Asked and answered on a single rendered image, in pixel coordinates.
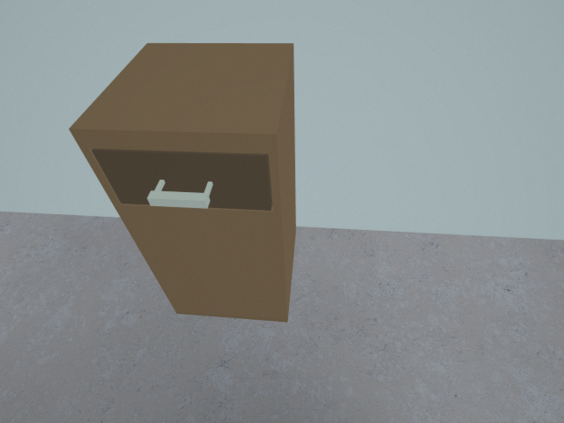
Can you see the drawer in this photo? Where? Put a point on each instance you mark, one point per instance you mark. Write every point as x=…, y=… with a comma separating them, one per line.
x=240, y=180

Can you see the handle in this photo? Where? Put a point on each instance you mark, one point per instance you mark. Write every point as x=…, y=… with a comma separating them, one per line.
x=158, y=197

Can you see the cabinet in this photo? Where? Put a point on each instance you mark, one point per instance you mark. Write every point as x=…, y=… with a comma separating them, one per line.
x=207, y=97

